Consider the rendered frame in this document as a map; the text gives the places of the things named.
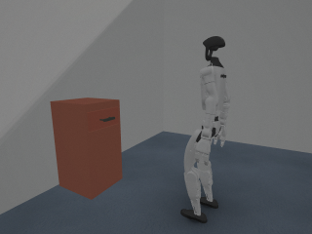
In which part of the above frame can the robot left upper arm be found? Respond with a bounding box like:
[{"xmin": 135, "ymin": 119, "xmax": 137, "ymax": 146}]
[{"xmin": 200, "ymin": 65, "xmax": 219, "ymax": 106}]

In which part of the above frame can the drawer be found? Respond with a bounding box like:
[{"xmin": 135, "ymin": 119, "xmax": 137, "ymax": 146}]
[{"xmin": 87, "ymin": 106, "xmax": 119, "ymax": 132}]

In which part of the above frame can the right robot forearm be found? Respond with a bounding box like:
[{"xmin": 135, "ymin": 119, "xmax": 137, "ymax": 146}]
[{"xmin": 218, "ymin": 100, "xmax": 230, "ymax": 127}]

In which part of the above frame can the cabinet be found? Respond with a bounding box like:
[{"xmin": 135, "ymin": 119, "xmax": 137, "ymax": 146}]
[{"xmin": 50, "ymin": 97, "xmax": 123, "ymax": 200}]

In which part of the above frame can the humanoid robot torso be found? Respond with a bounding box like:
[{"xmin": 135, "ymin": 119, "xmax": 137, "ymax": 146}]
[{"xmin": 200, "ymin": 63, "xmax": 226, "ymax": 137}]

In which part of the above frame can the robot left foot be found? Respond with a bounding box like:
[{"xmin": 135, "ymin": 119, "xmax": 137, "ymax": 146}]
[{"xmin": 180, "ymin": 209, "xmax": 208, "ymax": 223}]

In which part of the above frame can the left robot hand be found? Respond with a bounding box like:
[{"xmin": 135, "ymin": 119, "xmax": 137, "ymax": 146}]
[{"xmin": 194, "ymin": 138, "xmax": 211, "ymax": 166}]

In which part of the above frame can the left robot forearm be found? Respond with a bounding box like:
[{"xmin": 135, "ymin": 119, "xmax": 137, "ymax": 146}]
[{"xmin": 201, "ymin": 97, "xmax": 217, "ymax": 140}]

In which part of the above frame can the robot right upper arm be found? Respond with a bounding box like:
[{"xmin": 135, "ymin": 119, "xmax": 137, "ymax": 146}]
[{"xmin": 223, "ymin": 79, "xmax": 231, "ymax": 103}]

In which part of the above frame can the handle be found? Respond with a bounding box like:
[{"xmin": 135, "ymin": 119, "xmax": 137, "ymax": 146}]
[{"xmin": 99, "ymin": 116, "xmax": 115, "ymax": 122}]

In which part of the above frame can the right robot hand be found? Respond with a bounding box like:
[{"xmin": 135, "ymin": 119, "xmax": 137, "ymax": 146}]
[{"xmin": 214, "ymin": 127, "xmax": 227, "ymax": 147}]

